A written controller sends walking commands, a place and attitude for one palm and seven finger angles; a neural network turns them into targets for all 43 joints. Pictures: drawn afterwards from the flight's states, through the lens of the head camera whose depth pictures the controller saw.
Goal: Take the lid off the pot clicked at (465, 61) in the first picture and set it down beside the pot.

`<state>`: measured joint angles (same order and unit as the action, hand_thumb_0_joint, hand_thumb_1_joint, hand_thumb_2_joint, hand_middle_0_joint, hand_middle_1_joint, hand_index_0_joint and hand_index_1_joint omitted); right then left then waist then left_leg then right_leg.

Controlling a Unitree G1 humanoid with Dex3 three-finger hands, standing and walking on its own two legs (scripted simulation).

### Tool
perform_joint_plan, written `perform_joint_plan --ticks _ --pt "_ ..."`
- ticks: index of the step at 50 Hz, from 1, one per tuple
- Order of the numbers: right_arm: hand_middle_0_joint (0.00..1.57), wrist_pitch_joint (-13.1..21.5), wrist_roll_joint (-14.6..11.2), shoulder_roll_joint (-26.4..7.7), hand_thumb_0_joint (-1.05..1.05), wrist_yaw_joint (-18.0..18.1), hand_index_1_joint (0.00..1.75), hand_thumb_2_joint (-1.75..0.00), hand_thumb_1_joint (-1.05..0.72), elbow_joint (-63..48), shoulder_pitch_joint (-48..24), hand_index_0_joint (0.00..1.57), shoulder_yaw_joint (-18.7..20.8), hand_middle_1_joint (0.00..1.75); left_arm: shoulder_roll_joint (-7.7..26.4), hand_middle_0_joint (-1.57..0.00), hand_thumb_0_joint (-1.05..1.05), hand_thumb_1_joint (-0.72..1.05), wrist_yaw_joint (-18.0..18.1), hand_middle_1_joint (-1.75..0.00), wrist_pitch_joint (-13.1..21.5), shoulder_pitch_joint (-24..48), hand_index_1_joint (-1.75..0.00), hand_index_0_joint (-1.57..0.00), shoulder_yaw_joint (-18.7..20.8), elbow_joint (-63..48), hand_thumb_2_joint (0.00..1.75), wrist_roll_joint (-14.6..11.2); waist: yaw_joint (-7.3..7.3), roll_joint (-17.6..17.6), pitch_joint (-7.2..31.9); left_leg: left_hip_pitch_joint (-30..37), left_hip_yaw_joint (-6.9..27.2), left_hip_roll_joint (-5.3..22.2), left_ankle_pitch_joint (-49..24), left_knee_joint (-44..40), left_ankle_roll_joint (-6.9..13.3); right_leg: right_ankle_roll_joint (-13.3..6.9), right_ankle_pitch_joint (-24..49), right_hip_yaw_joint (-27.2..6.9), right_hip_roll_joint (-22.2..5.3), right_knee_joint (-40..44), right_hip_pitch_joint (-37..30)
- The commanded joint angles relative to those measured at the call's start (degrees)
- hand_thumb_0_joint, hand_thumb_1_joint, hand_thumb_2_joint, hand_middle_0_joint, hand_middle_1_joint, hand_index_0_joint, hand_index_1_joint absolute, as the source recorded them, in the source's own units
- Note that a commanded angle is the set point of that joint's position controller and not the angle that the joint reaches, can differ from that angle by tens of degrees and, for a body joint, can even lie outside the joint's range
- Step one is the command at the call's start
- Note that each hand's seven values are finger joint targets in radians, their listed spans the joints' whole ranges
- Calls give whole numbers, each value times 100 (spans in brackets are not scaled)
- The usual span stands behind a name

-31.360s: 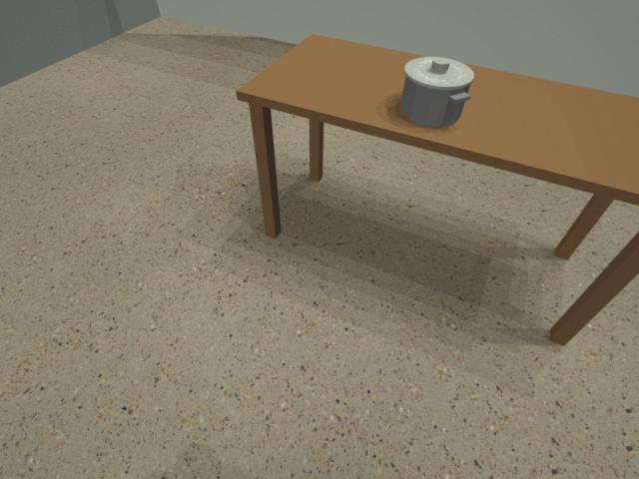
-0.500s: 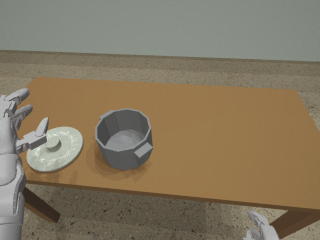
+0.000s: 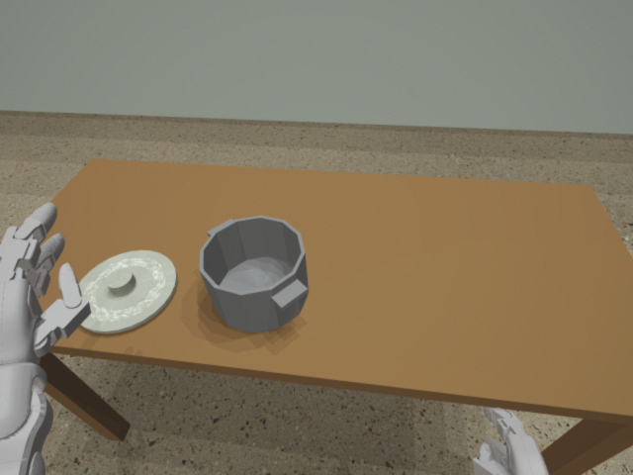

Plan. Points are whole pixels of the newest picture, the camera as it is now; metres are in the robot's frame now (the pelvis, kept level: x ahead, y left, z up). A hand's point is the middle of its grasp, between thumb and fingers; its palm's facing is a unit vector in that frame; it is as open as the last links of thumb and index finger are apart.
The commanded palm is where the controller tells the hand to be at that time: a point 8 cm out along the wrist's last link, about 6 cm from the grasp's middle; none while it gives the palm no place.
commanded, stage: draw the hand back to the body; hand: left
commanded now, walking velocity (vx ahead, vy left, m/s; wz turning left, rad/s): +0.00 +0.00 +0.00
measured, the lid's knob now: (121, 281) +0.43 +0.41 -0.06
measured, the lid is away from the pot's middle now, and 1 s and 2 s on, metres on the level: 0.26 0.26 0.26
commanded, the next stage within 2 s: step back with the hand held close in 0.56 s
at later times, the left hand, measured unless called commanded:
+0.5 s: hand (50, 361) +0.18 +0.27 +0.15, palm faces +0.36 -0.85 -0.38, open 7.4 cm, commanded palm +0.12 +0.31 +0.17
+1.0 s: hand (49, 376) +0.17 +0.28 +0.13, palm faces +0.19 -0.87 -0.46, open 7.4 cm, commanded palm +0.11 +0.33 +0.17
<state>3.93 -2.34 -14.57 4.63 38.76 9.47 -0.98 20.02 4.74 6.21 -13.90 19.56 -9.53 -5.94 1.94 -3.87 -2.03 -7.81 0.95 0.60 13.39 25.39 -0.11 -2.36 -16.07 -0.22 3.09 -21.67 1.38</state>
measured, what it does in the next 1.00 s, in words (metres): shifts its weight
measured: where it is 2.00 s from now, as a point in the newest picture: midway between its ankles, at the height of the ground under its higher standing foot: outside the picture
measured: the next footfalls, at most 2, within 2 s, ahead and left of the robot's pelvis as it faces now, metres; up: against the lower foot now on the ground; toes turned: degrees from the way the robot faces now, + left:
right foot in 1.70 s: -0.14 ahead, -0.10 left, +0.00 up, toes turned -5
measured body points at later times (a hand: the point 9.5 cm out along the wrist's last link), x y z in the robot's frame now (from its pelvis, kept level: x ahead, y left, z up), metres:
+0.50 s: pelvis -0.01 +0.03 +0.00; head -0.03 +0.02 +0.45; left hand +0.15 +0.31 +0.17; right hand +0.17 -0.20 -0.09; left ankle +0.01 +0.12 -0.74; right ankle -0.04 -0.09 -0.74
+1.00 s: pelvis -0.03 +0.05 -0.01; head +0.01 +0.07 +0.44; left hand +0.15 +0.32 +0.16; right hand +0.15 -0.19 -0.08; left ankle +0.01 +0.12 -0.74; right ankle -0.04 -0.09 -0.74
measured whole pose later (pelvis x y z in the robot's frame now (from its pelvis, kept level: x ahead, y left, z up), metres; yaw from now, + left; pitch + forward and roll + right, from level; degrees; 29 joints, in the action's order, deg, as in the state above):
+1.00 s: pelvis -0.03 +0.05 -0.01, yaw -2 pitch +0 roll -1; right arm 2.3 -1.2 -11.8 2.5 30.5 8.7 0.0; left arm 23.2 3.2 10.5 -37.1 20.2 -35.2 -3.8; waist 0.2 1.6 -5.4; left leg -17.7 -2.4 -2.3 12.3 29.8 4.2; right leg 2.2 -15.7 -2.9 -0.2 -28.4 12.9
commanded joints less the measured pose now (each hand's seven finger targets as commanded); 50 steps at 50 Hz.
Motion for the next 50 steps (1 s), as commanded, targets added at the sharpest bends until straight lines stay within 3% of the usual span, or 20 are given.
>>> perform_joint_plan --ticks 1,4,10,13,15,20,22,25,30,32,33,34,36,37,38,41,46,47,48,50 --pt "20 404 34 -540 0 37 30 -90 -90 -1011 -907 20 164 30 1330 -20 0 90 114 -30 423 681 -30 -20 706 -1487 90 4 64 254 631 859 -192 69 -1132 -93 295 128 1621 63 -412 478 780" --pt "20 440 41 -504 0 22 30 -90 -90 -1067 -915 20 144 30 1055 -20 0 90 86 -30 442 276 -30 -20 426 -1753 90 10 66 47 597 893 -157 78 -1031 -157 280 110 1407 93 -400 491 824" --pt "20 452 85 -500 0 21 30 -90 -90 -1083 -921 20 155 30 1178 -20 0 90 117 -30 456 -281 -30 -20 601 -2253 90 25 112 203 571 786 -97 107 -1066 -163 264 89 1384 78 -403 483 776" --pt "20 501 103 -459 0 19 30 -90 -90 -1134 -928 20 140 30 1044 -20 0 90 128 -30 499 -486 -30 -20 452 -2662 90 78 100 -142 598 801 -69 107 -993 -206 232 59 1216 89 -399 458 782" --pt "20 510 99 -434 0 -9 30 -90 -90 -1154 -923 20 126 30 828 -20 0 90 115 -30 449 -898 -30 -20 263 -2709 90 82 116 -105 491 761 -19 139 -1002 -226 212 47 1171 130 -389 432 823" --pt "20 453 103 -426 0 15 30 -90 -90 -1187 -944 20 171 30 914 -20 0 90 137 -30 398 -1426 -30 -20 422 -2837 90 95 155 316 413 604 18 163 -872 -238 219 54 1024 135 -371 439 845" --pt "20 467 98 -443 0 40 30 -90 -90 -1186 -928 20 144 30 1131 -20 0 90 178 -30 440 -1023 -30 -20 496 -3201 90 128 99 42 408 642 55 163 -785 -251 200 32 915 98 -375 445 875" --pt "20 528 118 -419 0 36 30 -90 -90 -1162 -863 20 120 30 841 -20 0 90 206 -30 407 -1190 -30 -20 297 -3096 90 162 110 -141 432 663 113 168 -866 -260 177 13 928 143 -371 380 885" --pt "20 513 112 -424 0 19 30 -90 -90 -1179 -851 20 139 30 753 -20 0 90 198 -30 342 -1416 -30 -20 234 -2941 90 172 120 57 301 526 169 187 -661 -333 167 18 753 186 -346 340 912" --pt "20 496 111 -444 0 28 30 -90 -90 -1177 -861 20 150 30 1046 -20 0 90 228 -30 361 -1330 -30 -20 467 -3096 90 170 141 182 385 511 173 195 -688 -328 162 10 787 146 -343 327 824" --pt "20 495 125 -419 0 39 30 -90 -90 -1203 -859 20 144 30 905 -20 0 90 219 -30 374 -1335 -30 -20 379 -3141 90 176 137 85 460 514 146 170 -714 -330 168 12 798 146 -337 328 814" --pt "20 393 126 -491 0 19 30 -90 -90 -1428 -732 20 147 30 1938 -20 0 90 251 -30 678 -253 -30 -20 1450 -3928 90 132 25 155 -34 62 265 238 -268 -236 346 52 1231 -535 -585 547 1133" --pt "20 353 154 -356 0 -16 30 -90 -90 -1194 -692 20 162 30 1291 -20 0 90 157 -30 731 -1016 -30 -20 937 -3075 90 155 -47 783 -251 -42 316 223 -296 60 347 39 1487 -739 -816 601 1348" --pt "20 341 143 -395 0 -49 30 -90 -90 -1251 -691 20 189 30 1302 -20 0 90 126 -30 752 -1051 -30 -20 957 -3169 90 164 -58 617 -106 22 293 243 -400 73 332 19 1632 -786 -868 508 1268" --pt "20 322 156 -409 0 -65 30 -90 -90 -1266 -634 20 190 30 971 -20 0 90 70 -30 765 -1330 -30 -20 687 -2949 90 159 -81 580 -28 -18 299 265 -543 102 347 65 1676 -682 -867 404 1236" --pt "20 275 118 -503 0 -138 30 -90 -90 -1399 -526 20 292 30 715 -20 0 90 -24 -30 784 -1858 -30 -20 456 -3069 90 158 -72 -14 399 3 323 477 -1048 10 392 192 1800 -464 -837 3 1088" --pt "20 143 99 -495 0 -190 30 -90 -90 -1683 -483 20 384 30 1111 -20 0 90 -1 -30 869 -2366 -30 -20 883 -3885 90 189 -34 3 1137 13 594 826 -2122 -69 508 332 1440 -101 -630 -678 932" --pt "20 133 95 -521 0 -186 30 -90 -90 -1713 -505 20 393 30 1418 -20 0 90 61 -30 869 -2378 -30 -20 1148 -4011 90 190 -32 -41 1224 -34 707 893 -2166 -121 520 329 1145 -116 -597 -824 940" --pt "20 111 107 -454 0 -178 30 -90 -90 -1735 -460 20 380 30 1236 -20 0 90 62 -30 875 -2566 -30 -20 1060 -4070 90 158 -36 -135 1255 -40 718 929 -2241 -134 542 341 851 -56 -564 -912 1027" --pt "20 131 115 -456 0 -174 30 -90 -90 -1766 -409 20 403 30 1287 -20 0 90 96 -30 862 -2599 -30 -20 1114 -4286 90 131 -44 -557 1220 -88 812 1099 -2373 -222 586 367 137 26 -532 -1114 1179"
